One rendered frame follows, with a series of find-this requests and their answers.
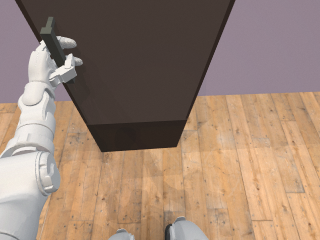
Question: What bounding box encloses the left robot upper arm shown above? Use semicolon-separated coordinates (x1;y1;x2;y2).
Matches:
0;151;61;240

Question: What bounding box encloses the right robot thigh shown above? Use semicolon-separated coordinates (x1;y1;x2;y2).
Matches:
169;220;209;240

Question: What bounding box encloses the cupboard door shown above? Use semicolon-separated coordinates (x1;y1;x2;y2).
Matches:
21;0;230;125

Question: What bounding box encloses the robot left shin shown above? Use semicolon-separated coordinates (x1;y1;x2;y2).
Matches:
116;228;128;234

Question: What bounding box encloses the robot left hand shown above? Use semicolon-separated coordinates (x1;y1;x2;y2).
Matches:
28;36;83;92

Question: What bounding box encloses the left robot forearm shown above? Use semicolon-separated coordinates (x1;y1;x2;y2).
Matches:
0;81;56;159

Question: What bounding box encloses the handle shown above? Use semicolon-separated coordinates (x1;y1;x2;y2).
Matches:
40;17;76;84

